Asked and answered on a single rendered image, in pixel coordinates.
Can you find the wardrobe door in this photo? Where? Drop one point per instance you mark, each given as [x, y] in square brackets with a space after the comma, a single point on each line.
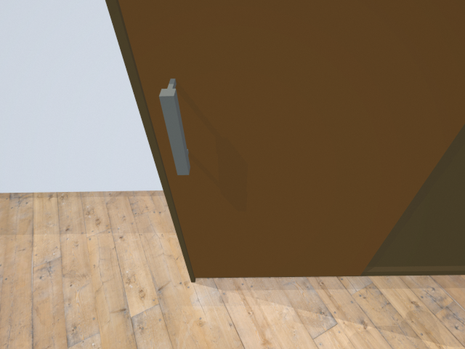
[431, 231]
[310, 124]

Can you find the handle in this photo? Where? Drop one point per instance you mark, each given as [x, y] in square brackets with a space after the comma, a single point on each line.
[172, 116]

